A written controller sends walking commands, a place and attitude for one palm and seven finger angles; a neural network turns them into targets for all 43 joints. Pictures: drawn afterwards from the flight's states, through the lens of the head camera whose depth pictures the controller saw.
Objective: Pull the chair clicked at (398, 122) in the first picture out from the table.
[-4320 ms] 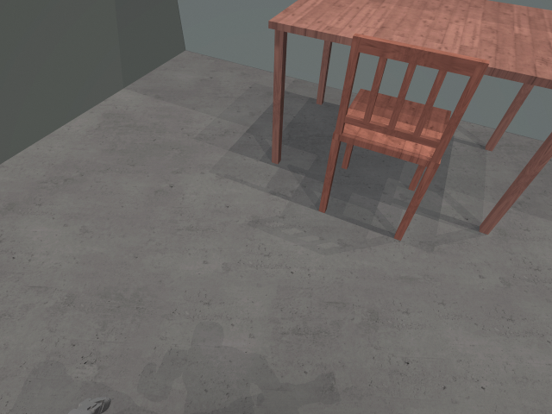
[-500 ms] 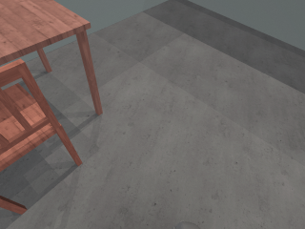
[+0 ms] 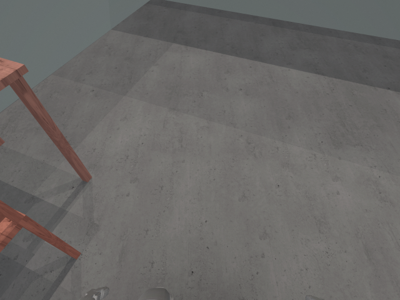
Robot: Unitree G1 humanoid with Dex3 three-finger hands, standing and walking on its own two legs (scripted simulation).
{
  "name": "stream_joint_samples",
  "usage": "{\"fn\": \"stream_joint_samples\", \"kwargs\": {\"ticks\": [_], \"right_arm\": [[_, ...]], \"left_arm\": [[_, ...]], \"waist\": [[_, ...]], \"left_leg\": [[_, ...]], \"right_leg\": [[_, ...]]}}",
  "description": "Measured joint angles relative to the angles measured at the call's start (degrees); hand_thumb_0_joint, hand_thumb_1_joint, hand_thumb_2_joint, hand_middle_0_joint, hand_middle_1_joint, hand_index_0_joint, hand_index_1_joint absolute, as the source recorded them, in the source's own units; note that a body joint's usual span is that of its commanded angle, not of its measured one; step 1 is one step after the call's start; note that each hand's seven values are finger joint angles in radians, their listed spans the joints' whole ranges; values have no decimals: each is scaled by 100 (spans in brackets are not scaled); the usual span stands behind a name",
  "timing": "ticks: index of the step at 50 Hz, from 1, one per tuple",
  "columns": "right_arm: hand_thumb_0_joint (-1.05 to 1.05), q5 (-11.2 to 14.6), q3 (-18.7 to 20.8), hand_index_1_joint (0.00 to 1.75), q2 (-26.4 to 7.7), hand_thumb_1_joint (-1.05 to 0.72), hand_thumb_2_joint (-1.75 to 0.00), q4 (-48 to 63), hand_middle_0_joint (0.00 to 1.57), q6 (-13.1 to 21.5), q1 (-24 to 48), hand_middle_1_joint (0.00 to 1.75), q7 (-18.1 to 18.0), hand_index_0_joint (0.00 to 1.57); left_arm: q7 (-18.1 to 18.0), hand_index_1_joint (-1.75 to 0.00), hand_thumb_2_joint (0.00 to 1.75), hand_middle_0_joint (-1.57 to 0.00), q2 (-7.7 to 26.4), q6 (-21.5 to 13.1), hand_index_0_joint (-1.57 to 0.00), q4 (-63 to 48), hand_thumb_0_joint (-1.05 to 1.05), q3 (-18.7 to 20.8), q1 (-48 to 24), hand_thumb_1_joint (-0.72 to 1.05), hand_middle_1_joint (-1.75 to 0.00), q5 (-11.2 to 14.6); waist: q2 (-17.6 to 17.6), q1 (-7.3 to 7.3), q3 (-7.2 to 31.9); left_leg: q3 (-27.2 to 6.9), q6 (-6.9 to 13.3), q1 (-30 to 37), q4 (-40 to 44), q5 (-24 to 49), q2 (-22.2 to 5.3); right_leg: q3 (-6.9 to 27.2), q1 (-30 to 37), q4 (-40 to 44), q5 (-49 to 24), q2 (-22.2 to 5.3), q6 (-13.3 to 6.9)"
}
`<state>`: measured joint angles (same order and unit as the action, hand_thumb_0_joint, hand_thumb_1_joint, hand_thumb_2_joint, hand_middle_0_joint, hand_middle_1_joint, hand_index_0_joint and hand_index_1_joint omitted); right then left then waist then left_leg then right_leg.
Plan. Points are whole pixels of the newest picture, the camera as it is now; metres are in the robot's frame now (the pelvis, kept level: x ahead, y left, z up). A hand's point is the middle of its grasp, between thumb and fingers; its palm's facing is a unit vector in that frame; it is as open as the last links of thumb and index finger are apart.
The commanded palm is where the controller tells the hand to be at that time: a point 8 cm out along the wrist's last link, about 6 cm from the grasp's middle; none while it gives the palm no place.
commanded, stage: walk to a spot facing it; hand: left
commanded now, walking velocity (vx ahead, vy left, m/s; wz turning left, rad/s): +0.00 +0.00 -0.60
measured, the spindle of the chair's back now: out of the picture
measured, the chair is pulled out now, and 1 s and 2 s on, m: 0.00 0.00 0.00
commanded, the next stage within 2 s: turn to face it in 0.92 s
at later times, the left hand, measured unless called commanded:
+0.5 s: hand out of the picture +0.12 +0.21 -0.17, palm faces -0.27 -0.94 -0.20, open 7.4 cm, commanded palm none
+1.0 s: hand out of the picture +0.13 +0.11 -0.17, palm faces -0.43 -0.88 -0.17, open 7.4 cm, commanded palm none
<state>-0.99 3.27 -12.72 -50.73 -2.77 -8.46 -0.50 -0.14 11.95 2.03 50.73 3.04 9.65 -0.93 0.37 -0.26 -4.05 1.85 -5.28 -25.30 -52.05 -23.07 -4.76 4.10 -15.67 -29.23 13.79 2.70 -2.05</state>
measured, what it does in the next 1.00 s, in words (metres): steps on the spot, turning right: left foot, then right foot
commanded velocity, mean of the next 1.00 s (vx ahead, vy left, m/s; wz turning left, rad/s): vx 0.16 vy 0.00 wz -0.41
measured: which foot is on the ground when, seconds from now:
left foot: up 0.00-0.10, down 0.12-0.60, up 0.62-1.00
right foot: down 0.00-0.12, up 0.14-0.58, down 0.60-1.00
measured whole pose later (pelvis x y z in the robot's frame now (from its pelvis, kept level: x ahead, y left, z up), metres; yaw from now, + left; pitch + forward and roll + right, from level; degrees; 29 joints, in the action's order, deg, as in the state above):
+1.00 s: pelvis +0.07 -0.05 +0.00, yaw -30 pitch -1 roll -1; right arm -1.6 3.5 -12.3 -55.8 -0.8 -10.8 1.5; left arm -0.7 7.3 -3.2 60.2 1.0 22.3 -0.9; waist 1.7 -0.7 -2.1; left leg 4.4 -4.0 -34.1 -53.6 -10.8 -7.3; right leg -1.1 1.5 -17.9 18.5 2.9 -2.4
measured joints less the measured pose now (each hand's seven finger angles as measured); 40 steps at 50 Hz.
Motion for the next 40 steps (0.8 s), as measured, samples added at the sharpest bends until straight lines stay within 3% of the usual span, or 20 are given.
{"fn": "stream_joint_samples", "kwargs": {"ticks": [5,7,10,13,15,18,23,28,30,31,32,34,37,40], "right_arm": [[1,57,-51,30,50,-90,-90,124,20,110,116,30,-44,20],[1,38,-92,30,121,-90,-90,146,20,191,93,30,-60,20],[1,-22,-187,30,203,-90,-90,171,20,192,-8,30,-55,20],[1,-45,-209,30,258,-90,-90,163,20,185,-133,30,-80,21],[1,-42,-201,30,275,-90,-90,145,20,195,-204,30,-84,21],[1,-37,-167,30,287,-90,-90,109,20,211,-304,30,-75,21],[1,-51,-88,30,252,-90,-90,-23,20,207,-458,30,-30,21],[1,-89,21,30,63,-90,-90,-210,20,192,-644,30,37,21],[1,-84,68,30,-52,-90,-90,-271,20,182,-797,30,60,21],[1,-62,93,30,-124,-90,-90,-318,20,152,-865,30,70,21],[1,-58,107,30,-186,-90,-90,-390,20,77,-904,30,76,21],[1,-70,106,30,-246,-90,-90,-525,20,-62,-947,30,99,20],[1,-100,103,30,-227,-90,-90,-605,20,-49,-880,30,154,20],[2,-109,95,30,-170,-91,-90,-515,19,81,-732,30,180,20]], "left_arm": [[-7,-30,90,-20,74,90,-21,51,1,56,154,90,-30,10],[-9,-30,90,-20,171,156,-21,89,1,113,188,90,-30,52],[33,-30,90,-20,276,223,-21,167,1,199,247,90,-30,-1],[114,-30,90,-20,337,253,-20,202,1,263,321,91,-30,-27],[142,-30,90,-20,348,269,-20,213,1,281,360,91,-30,-17],[158,-30,90,-20,331,314,-20,232,1,290,379,91,-30,-4],[175,-30,90,-20,242,356,-20,239,1,255,247,91,-30,0],[227,-30,90,-20,101,267,-20,194,1,180,75,91,-30,-16],[245,-30,90,-20,63,163,-20,138,1,143,34,91,-30,-25],[230,-30,90,-20,29,71,-20,131,1,122,-4,91,-30,-41],[200,-30,90,-20,-10,-12,-20,128,1,87,-32,91,-30,-27],[130,-30,90,-20,-70,-148,-20,103,1,35,39,91,-30,16],[38,-30,90,-20,-113,-281,-20,164,1,12,334,91,-30,41],[27,-30,90,-20,-151,-363,-20,342,1,-45,610,91,-30,39]], "waist": [[-159,-125,25],[-330,-143,24],[-440,-187,3],[-432,-185,0],[-394,-181,-11],[-320,-147,-36],[-179,-36,-109],[50,117,-72],[163,170,12],[268,182,31],[355,194,42],[388,176,107],[280,97,234],[195,130,284]], "left_leg": [[90,106,694,1529,309,272],[233,467,855,1873,720,310],[474,685,1009,1911,570,189],[660,692,1220,2194,653,67],[788,694,1321,2329,714,-7],[992,683,1408,2405,730,-118],[1342,611,1446,2324,665,-310],[1754,421,1413,1962,428,-582],[1849,302,1306,1590,221,-733],[1749,266,1162,1197,-126,-828],[1419,236,931,635,-535,-799],[788,233,438,-480,-676,-556],[425,190,-97,-1240,24,-376],[271,93,-488,-1176,640,-368]], "right_leg": [[290,-204,-241,62,136,171],[380,-422,-753,526,157,262],[105,-958,-2455,1278,122,424],[-127,-1259,-3593,1092,-69,550],[-207,-1304,-3861,960,-215,618],[-313,-1218,-3731,913,-418,682],[-574,-852,-2694,1083,-639,690],[-914,-337,-1431,1266,-613,529],[-1055,23,-692,991,-531,396],[-1083,56,-593,704,-451,262],[-1101,34,-709,661,-392,136],[-1080,163,-675,714,-342,-10],[-880,542,-121,547,-265,-46],[-729,901,441,344,-195,-95]]}}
